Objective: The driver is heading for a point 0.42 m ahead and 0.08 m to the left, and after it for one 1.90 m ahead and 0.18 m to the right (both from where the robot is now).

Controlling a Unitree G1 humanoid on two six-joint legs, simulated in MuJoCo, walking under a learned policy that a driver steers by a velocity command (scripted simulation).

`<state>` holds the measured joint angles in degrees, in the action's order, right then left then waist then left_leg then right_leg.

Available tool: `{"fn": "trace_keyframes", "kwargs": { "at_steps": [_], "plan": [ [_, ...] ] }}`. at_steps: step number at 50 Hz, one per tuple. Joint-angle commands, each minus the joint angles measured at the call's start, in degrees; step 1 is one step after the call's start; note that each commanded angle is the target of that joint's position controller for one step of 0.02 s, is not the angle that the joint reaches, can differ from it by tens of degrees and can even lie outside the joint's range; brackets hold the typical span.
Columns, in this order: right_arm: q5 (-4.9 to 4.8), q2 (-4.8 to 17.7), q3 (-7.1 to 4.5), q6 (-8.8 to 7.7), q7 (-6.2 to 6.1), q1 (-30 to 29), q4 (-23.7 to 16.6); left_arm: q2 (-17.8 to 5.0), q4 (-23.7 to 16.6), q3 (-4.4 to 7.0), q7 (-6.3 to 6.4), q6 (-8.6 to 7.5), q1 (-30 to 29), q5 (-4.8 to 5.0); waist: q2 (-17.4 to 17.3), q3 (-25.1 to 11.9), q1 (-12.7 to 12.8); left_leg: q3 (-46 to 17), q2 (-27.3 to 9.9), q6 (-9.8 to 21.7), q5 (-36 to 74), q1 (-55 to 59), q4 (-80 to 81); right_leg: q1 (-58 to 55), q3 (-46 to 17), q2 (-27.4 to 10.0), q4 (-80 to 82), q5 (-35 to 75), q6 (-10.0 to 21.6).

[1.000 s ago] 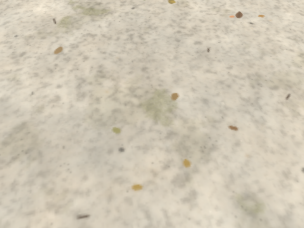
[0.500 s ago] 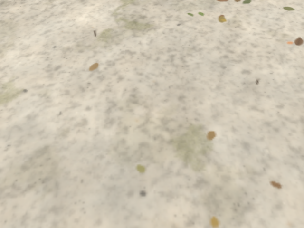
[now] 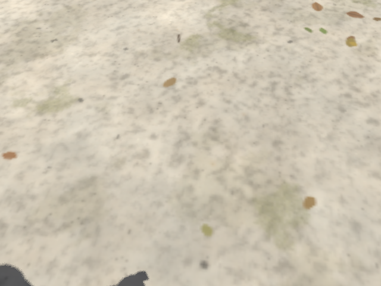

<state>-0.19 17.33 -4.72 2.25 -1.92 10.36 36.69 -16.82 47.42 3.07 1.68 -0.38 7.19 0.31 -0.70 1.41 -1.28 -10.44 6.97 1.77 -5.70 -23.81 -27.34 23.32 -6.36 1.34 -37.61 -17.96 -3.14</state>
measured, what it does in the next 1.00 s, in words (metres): walks ahead, turning left: right foot, then left foot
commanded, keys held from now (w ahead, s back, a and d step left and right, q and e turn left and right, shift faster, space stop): q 0.24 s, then w+q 0.34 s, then w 0.16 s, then w+e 0.14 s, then e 0.12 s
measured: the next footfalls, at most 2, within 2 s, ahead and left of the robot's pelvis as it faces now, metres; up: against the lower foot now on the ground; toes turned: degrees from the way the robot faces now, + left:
right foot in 0.04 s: +0.07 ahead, -0.14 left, +0.00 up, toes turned +7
left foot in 0.48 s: +0.01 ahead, +0.12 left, +0.00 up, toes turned +21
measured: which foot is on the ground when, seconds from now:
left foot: down 0.00-0.04, up 0.06-0.46, down 0.48-0.96, up 0.98-1.00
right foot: up 0.00-0.02, down 0.04-0.48, up 0.50-0.92, down 0.94-1.00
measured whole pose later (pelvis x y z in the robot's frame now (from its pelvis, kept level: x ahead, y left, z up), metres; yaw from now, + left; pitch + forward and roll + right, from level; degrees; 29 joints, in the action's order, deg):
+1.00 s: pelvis +0.25 +0.09 -0.02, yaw +21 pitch +3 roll +0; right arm 0.7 17.5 -3.3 -2.1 -1.3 21.3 43.6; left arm -17.3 41.3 2.7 -3.7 -5.4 3.5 0.3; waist -0.3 2.9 -2.4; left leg -3.2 1.7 -0.6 -31.6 -4.0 -50.3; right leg 30.3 2.4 3.4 -33.0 -5.4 4.3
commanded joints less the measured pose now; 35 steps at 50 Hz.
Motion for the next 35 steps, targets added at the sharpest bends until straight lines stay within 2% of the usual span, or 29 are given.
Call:
{"fn": "trace_keyframes", "kwargs": {
  "at_steps": [1,2,3,4,5,6,7,8,10,12,14,16,20,22,23,24,25,26,27,28,29,30,31,33,35],
  "plan": [
    [-0.82,8.2,-2.21,0.18,-0.5,-1.3,-4.3,-6.5,-1.8,2.14,-0.56,-1.51,5.9,0.21,-8.5,-7.9,3.2,-16.3,-11.3,6.4,-8.2,5.4,6.1,-10.0,2.0,-0.3,13.9,6.3,2.3],
    [-0.82,5.9,-1.56,0.3,-0.49,0.3,-4.4,-10.2,-1.8,3.12,-0.38,-1.43,7.6,-0.75,-2.1,-8.3,2.7,-12.0,-7.5,3.4,-16.3,-0.3,-1.5,-16.1,-5.3,-9.7,18.6,5.9,5.6],
    [-1.15,4.4,-1.36,-0.11,-0.26,-0.4,-6.9,-15.2,-1.9,4.25,-0.1,-0.76,5.9,-2.42,16.2,-4.7,0.2,1.6,2.2,0.1,-25.9,-12.1,-14.1,-16.0,-19.8,-20.6,22.5,11.3,13.9],
    [0.19,9.1,-2.65,-0.88,0.01,0.7,-6.0,-11.9,-4.0,3.5,-0.06,-0.9,2.8,-3.58,15.2,-4.7,0.9,1.1,-0.8,-2.4,-28.2,-12.6,-27.9,-12.5,-23.6,-25.1,22.9,16.2,18.5],
    [-0.24,11.0,-3.59,-0.77,0.32,2.5,-4.3,-9.0,-5.7,2.68,0.34,-0.96,-0.8,-3.05,10.5,-4.8,-0.6,0.8,-1.8,-3.0,-24.6,-11.4,-34.1,-11.8,-17.6,-22.4,21.3,18.5,16.9],
    [-0.38,9.9,-3.6,-0.14,0.2,4.3,-2.6,-7.4,-6.3,2.34,0.54,-0.88,-3.0,-1.98,8.1,-4.1,-1.4,1.9,-2.1,-3.9,-21.4,-11.4,-37.2,-12.1,-11.7,-18.4,20.0,18.8,14.0],
    [-0.16,8.6,-3.3,0.48,0.0,5.0,-2.0,-6.5,-6.5,2.02,0.74,-0.79,-3.4,-0.95,7.9,-3.6,-0.9,2.4,-2.6,-5.0,-18.7,-12.9,-40.7,-13.6,-8.6,-16.8,19.4,19.0,12.9],
    [-0.29,7.1,-2.85,0.9,0.1,4.8,-2.0,-6.2,-6.5,1.71,0.94,-0.56,-2.8,-0.68,7.8,-2.8,-0.4,3.3,-3.0,-5.8,-17.6,-13.4,-43.0,-13.6,-5.8,-15.9,19.3,21.3,13.0],
    [-1.05,5.7,-2.16,1.03,0.36,1.7,-3.6,-6.5,-6.2,1.77,1.25,0.11,-0.6,-1.05,8.9,-2.0,1.4,6.4,-4.3,-6.9,-15.2,-14.3,-39.7,-15.7,-1.8,-14.6,19.8,22.0,13.8],
    [-1.24,5.0,-1.61,0.84,0.59,-1.9,-5.6,-7.6,-5.8,2.2,1.55,0.64,2.3,-1.23,10.3,-2.6,3.8,7.4,-6.1,-7.9,-14.8,-15.2,-33.7,-20.7,-1.2,-15.8,19.6,23.5,14.9],
    [-1.14,4.4,-1.05,0.76,1.23,-3.5,-6.8,-9.5,-5.7,2.97,1.44,0.81,4.5,-0.72,10.9,-4.3,5.6,9.1,-8.1,-7.6,-15.0,-13.1,-27.6,-22.6,-1.5,-17.4,21.8,10.9,15.1],
    [-0.95,4.1,-0.59,0.52,1.96,-4.8,-7.8,-11.2,-5.9,3.63,0.95,0.5,4.6,-0.1,11.8,-3.4,6.2,11.1,-9.1,-6.3,-16.4,-9.6,-22.2,-20.3,-1.6,-18.5,24.4,0.6,14.9],
    [-1.0,4.9,-0.75,-0.16,3.01,-3.3,-7.4,-12.6,-5.8,4.34,-0.78,-0.77,4.0,0.96,10.7,-1.3,5.0,14.5,-8.6,-2.0,-16.6,0.1,-11.3,-15.1,1.3,-19.3,25.5,-4.4,13.8],
    [-1.16,4.2,-0.87,-0.53,3.37,0.9,-5.4,-12.2,-5.5,4.26,-1.52,-1.06,2.6,1.92,9.1,-1.4,1.9,16.4,-7.5,0.4,-11.7,8.0,-2.2,-12.2,4.2,-18.6,22.3,-5.2,12.5],
    [-1.25,4.5,-1.26,-0.66,3.27,5.2,-3.3,-10.6,-5.1,3.87,-1.71,-1.14,2.5,1.97,7.4,-2.4,-0.1,17.5,-5.7,1.5,-10.5,15.1,1.1,-8.5,6.7,-17.1,17.9,-5.3,11.1],
    [-1.65,6.5,-2.43,-0.8,2.85,11.7,-0.9,-7.4,-4.9,2.89,-1.96,-1.37,2.8,1.22,2.6,-5.1,-2.5,13.9,-6.4,3.5,-11.7,25.8,2.6,-2.1,11.0,-14.2,7.5,-5.0,8.5],
    [-1.65,12.3,-3.94,-1.16,2.02,18.6,0.0,-2.5,-7.4,1.2,-2.46,-1.93,-0.2,-1.16,-13.2,-6.2,-4.8,-6.8,-20.0,8.4,-9.9,35.4,6.7,13.2,16.6,-7.9,-16.7,-13.8,3.4],
    [-0.84,16.1,-3.97,-2.97,2.73,17.3,-2.3,-4.0,-11.4,1.63,-2.47,-3.53,-3.9,-0.65,-16.4,-4.7,-4.4,-31.0,-28.5,19.0,-24.1,35.4,14.4,30.0,8.2,-0.7,-27.4,-18.0,2.0],
    [-0.63,11.4,-2.78,-4.4,3.12,15.9,-2.3,-8.1,-11.7,2.54,-2.89,-4.83,-6.4,0.98,-10.6,-1.4,-5.0,-28.3,-28.2,19.0,-25.9,33.5,16.5,32.6,3.4,-4.4,-30.9,-14.1,3.0],
    [-0.55,8.7,-1.71,-5.26,2.99,13.4,-2.2,-9.4,-11.2,2.96,-3.41,-5.69,-5.2,1.39,-9.6,1.5,-2.9,-22.5,-25.9,16.9,-21.7,31.5,16.2,32.6,3.1,-5.9,-29.2,-7.3,3.9],
    [-0.64,7.5,-1.23,-5.47,2.79,11.2,-2.8,-9.2,-9.6,3.03,-3.47,-6.09,-3.8,0.35,-6.5,2.1,-1.5,-17.2,-23.0,14.9,-15.9,29.2,15.8,30.0,3.2,-7.1,-26.7,-2.6,3.7],
    [-0.63,6.9,-0.87,-5.3,2.47,9.1,-2.9,-9.4,-9.0,3.12,-3.58,-6.33,-2.9,-0.67,-6.1,2.2,-0.3,-13.0,-21.2,13.5,-9.2,27.4,16.0,27.5,3.6,-7.4,-22.8,1.1,3.1],
    [-0.25,6.6,-0.57,-5.28,2.04,8.6,-3.2,-8.7,-8.4,3.04,-3.85,-6.32,-2.4,-0.89,-6.3,1.5,0.3,-9.8,-19.6,12.5,-2.9,25.9,16.5,24.5,4.3,-7.1,-20.6,4.7,2.5],
    [-0.08,7.4,-0.76,-5.42,1.34,9.1,-2.6,-6.4,-7.9,2.21,-4.12,-6.03,-3.0,-0.72,-5.1,0.6,0.1,-4.7,-18.0,11.7,6.2,24.3,16.8,21.3,5.9,-5.9,-14.8,10.8,1.0],
    [-0.25,8.0,-0.89,-5.5,0.85,10.4,-1.4,-4.3,-8.4,1.22,-4.19,-5.78,-5.8,-0.42,-4.6,1.1,-0.9,-0.9,-16.3,10.4,7.9,21.7,17.0,17.5,6.6,-4.7,-6.4,16.7,0.3]
  ]
}}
